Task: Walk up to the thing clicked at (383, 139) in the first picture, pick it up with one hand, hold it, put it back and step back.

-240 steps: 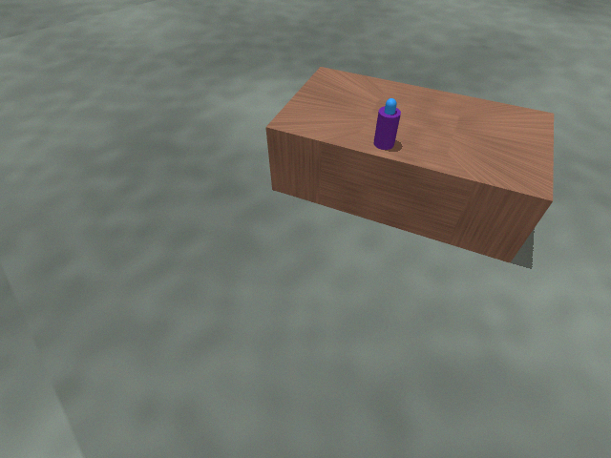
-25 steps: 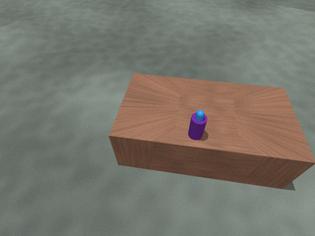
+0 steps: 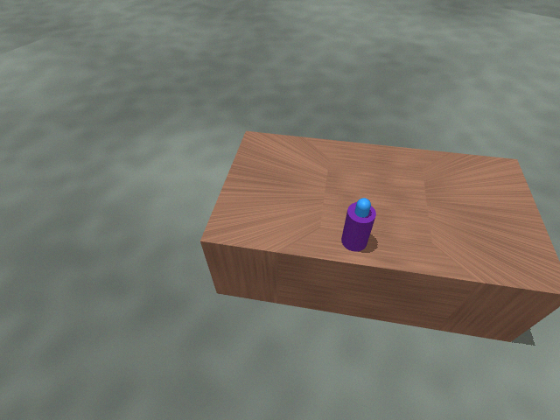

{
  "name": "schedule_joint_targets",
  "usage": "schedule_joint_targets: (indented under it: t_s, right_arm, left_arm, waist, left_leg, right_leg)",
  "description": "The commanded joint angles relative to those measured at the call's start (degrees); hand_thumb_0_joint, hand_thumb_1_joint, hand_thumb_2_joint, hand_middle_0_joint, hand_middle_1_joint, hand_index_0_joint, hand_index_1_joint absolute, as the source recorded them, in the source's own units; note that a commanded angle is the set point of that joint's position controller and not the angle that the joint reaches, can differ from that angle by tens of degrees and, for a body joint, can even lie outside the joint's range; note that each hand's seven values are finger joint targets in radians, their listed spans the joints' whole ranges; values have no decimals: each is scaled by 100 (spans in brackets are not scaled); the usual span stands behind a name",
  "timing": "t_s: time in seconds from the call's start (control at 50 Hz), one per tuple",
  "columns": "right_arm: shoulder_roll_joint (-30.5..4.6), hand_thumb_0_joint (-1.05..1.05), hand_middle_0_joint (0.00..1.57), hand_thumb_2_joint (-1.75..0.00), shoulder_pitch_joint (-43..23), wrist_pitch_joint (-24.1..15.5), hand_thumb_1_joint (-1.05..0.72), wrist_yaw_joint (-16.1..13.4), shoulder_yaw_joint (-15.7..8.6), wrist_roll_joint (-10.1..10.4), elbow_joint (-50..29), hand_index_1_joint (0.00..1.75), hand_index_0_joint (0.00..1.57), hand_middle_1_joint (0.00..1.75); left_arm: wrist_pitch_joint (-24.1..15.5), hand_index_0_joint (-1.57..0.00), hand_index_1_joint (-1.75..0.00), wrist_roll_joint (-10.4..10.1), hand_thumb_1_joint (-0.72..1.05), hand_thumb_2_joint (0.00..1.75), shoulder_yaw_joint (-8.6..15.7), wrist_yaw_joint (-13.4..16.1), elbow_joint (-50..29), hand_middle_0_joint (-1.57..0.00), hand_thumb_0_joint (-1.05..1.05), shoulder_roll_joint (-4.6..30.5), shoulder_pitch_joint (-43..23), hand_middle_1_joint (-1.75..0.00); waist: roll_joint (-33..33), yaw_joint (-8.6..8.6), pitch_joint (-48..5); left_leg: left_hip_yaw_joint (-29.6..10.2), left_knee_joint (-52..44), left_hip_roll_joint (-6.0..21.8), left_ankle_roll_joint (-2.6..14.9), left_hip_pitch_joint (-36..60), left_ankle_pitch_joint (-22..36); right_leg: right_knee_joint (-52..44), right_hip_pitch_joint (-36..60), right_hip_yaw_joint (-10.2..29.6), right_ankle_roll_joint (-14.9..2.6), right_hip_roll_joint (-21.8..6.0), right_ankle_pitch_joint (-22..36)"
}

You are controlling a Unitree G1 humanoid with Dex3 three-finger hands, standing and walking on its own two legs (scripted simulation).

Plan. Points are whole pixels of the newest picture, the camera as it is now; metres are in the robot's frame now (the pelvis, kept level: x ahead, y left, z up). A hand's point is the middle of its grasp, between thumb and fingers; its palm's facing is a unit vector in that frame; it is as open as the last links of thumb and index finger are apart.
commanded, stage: walk up
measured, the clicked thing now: (359, 222) +0.70 -0.21 -0.32
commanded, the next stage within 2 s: stand in 0.18 s
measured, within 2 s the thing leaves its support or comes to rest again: neither
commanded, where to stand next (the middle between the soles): +0.06 -0.01 m, yaw +0 degrees
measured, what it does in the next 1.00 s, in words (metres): stands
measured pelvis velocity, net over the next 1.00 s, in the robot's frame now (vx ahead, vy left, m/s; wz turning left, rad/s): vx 0.01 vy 0.00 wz -0.01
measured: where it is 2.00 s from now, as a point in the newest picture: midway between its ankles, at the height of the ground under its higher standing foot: outside the picture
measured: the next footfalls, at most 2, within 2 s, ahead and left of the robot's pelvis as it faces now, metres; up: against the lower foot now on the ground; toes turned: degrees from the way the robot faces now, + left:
none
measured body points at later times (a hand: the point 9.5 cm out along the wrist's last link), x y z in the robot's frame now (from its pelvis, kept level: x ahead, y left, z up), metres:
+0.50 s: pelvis +0.01 +0.00 +0.00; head +0.03 +0.00 +0.45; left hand +0.08 +0.30 -0.14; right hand +0.09 -0.30 -0.13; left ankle +0.05 +0.14 -0.75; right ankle -0.04 -0.14 -0.75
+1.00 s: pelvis +0.01 +0.00 +0.00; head +0.03 +0.00 +0.45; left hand +0.09 +0.30 -0.13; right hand +0.10 -0.30 -0.13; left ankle +0.05 +0.14 -0.75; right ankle -0.04 -0.14 -0.75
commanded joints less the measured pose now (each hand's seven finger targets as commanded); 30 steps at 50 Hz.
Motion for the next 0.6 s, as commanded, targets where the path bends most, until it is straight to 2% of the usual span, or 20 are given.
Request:
schedule_joint_targets:
  t_s: [0.0,0.12,0.18,0.26,0.32,0.42,0.48,0.5,0.58]
  right_arm:
    - [-1184,0,20,-90,-301,-117,-90,-77,-245,-21,-353,30,20,30]
    - [-1199,0,20,-90,-262,-110,-90,-87,-241,-25,-355,30,20,30]
    - [-1244,0,20,-90,-200,-109,-90,-97,-252,-35,-346,30,20,30]
    - [-1221,0,20,-90,-214,-121,-90,-82,-247,-46,-376,30,20,30]
    - [-1224,0,20,-90,-190,-119,-90,-76,-240,-30,-377,30,20,30]
    - [-1236,0,20,-90,-177,-133,-90,-78,-243,-35,-395,30,20,30]
    - [-1232,0,20,-90,-135,-135,-90,-83,-238,-33,-387,30,20,30]
    - [-1251,0,20,-90,-184,-130,-90,-84,-229,-30,-396,30,20,30]
    - [-1253,0,20,-90,-151,-105,-90,-85,-229,-23,-388,30,20,30]
  left_arm:
    - [-119,-20,-30,-26,90,90,225,109,-334,-20,0,1212,-255,-30]
    - [-122,-20,-30,-22,90,90,221,110,-390,-20,0,1202,-228,-30]
    - [-150,-20,-30,-3,90,90,197,128,-412,-20,0,1232,-153,-30]
    - [-171,-20,-30,-3,90,90,193,130,-454,-20,0,1230,-130,-30]
    - [-169,-20,-30,-18,90,90,183,123,-455,-20,0,1235,-98,-30]
    - [-178,-20,-30,-17,90,90,177,126,-506,-20,0,1257,-73,-30]
    - [-176,-20,-30,-23,90,90,175,136,-517,-20,0,1286,-77,-30]
    - [-172,-20,-30,-29,90,90,165,132,-498,-20,0,1258,-31,-30]
    - [-152,-20,-30,-12,90,90,155,131,-513,-20,0,1271,-87,-30]
  waist:
    - [44,-58,-505]
    - [97,-52,-578]
    - [16,-53,-392]
    - [3,-22,-444]
    - [53,-46,-422]
    - [15,-25,-637]
    - [15,-42,-615]
    - [9,-7,-571]
    - [39,-39,-474]
  left_leg:
    - [-420,-209,453,226,505,676]
    - [-400,-198,456,245,534,632]
    - [-424,-237,507,227,525,547]
    - [-428,-187,532,240,558,762]
    - [-423,-277,503,226,529,497]
    - [-377,-129,547,248,733,1108]
    - [-371,-130,541,238,669,1191]
    - [-370,-122,546,241,696,1121]
    - [-388,-208,528,240,592,686]
  right_leg:
    - [-425,-418,306,-219,-472,615]
    - [-428,-318,320,-230,-512,686]
    - [-478,-499,413,-259,-612,542]
    - [-446,-470,378,-247,-600,665]
    - [-465,-480,404,-255,-593,473]
    - [-362,-357,390,-257,-617,995]
    - [-326,-298,358,-238,-611,1117]
    - [-352,-338,374,-232,-606,1049]
    - [-422,-391,395,-252,-601,651]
